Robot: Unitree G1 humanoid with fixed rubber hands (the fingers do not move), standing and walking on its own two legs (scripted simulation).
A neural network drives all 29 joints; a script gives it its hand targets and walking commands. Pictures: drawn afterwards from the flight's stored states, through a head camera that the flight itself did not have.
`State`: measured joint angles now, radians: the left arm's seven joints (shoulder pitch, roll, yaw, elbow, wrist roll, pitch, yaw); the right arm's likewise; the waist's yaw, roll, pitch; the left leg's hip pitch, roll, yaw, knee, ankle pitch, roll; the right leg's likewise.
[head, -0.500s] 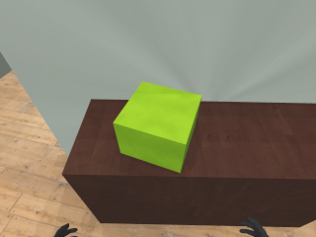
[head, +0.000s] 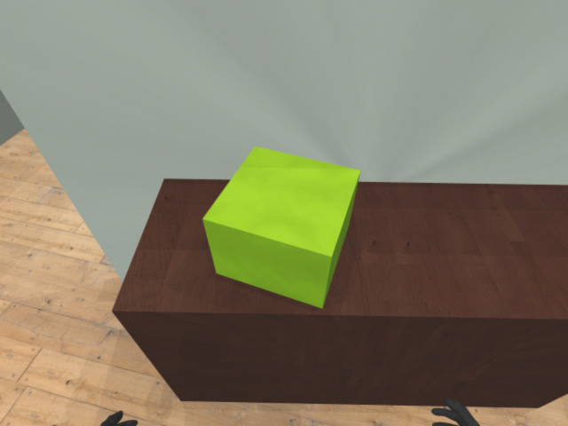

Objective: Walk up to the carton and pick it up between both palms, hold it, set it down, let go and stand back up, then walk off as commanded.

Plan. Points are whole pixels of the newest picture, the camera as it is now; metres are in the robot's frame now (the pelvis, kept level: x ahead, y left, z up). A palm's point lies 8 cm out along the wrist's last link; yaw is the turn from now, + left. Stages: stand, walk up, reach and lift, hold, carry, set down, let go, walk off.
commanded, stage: stand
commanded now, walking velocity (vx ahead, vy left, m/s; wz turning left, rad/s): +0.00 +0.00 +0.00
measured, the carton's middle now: (286, 223) +0.51 +0.00 -0.06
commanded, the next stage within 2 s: walk off in 0.62 s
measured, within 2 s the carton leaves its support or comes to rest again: neither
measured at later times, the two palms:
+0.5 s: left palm out of the picture +0.08 +0.26 -0.10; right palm out of the picture +0.09 -0.27 -0.11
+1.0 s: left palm out of the picture +0.05 +0.27 -0.12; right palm out of the picture +0.05 -0.29 -0.12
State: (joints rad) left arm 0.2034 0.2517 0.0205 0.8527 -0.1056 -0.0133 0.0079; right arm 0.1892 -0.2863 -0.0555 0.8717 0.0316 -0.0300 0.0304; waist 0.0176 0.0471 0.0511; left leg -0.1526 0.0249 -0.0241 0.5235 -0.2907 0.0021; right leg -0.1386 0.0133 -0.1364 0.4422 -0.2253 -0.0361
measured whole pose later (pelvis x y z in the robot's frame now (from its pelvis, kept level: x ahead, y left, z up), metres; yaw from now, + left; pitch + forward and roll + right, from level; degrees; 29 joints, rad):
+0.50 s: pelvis -0.01 -0.01 +0.00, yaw +0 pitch -5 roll -1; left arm 0.20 0.25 0.02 0.88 -0.11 -0.02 0.01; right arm 0.19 -0.29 -0.06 0.91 0.03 -0.03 0.03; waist 0.02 0.05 0.05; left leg -0.15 0.02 -0.02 0.51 -0.27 0.00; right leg -0.15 0.01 -0.14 0.44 -0.21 -0.04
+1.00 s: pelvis -0.03 +0.00 -0.01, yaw +0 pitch -3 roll -2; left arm 0.20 0.27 0.02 0.90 -0.11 0.00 0.01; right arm 0.19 -0.34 -0.06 0.92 0.03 0.02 0.03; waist 0.02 0.05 0.08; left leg -0.29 0.01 -0.02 0.73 -0.39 0.00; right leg -0.25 0.01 -0.14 0.50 -0.20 -0.06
